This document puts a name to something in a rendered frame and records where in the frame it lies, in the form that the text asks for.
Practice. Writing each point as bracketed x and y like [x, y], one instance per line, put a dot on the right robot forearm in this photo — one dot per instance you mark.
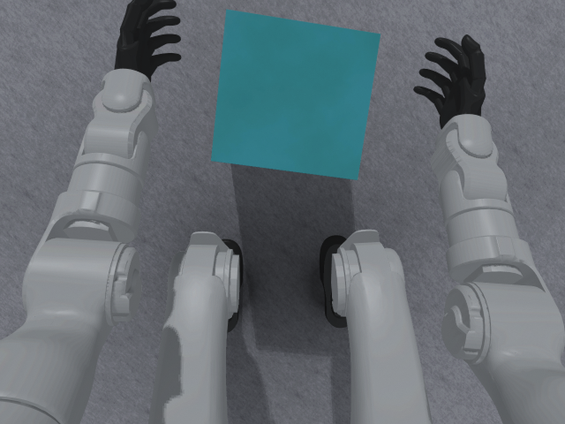
[484, 245]

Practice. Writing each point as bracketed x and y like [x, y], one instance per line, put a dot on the robot left foot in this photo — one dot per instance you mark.
[232, 322]

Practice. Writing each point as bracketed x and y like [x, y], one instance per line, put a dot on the carton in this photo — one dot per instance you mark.
[293, 95]

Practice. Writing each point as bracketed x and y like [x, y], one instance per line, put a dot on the robot left upper arm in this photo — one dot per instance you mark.
[77, 290]

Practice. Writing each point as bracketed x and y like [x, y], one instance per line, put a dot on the left robot hand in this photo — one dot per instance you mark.
[135, 47]

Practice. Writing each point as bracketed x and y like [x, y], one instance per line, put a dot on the right robot hand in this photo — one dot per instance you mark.
[466, 93]

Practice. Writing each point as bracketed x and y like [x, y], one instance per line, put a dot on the left robot forearm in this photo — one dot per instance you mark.
[102, 199]

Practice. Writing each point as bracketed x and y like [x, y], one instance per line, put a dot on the robot right upper arm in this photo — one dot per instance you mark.
[511, 337]

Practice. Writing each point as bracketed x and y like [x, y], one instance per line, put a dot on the left robot shin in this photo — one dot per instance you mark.
[197, 238]

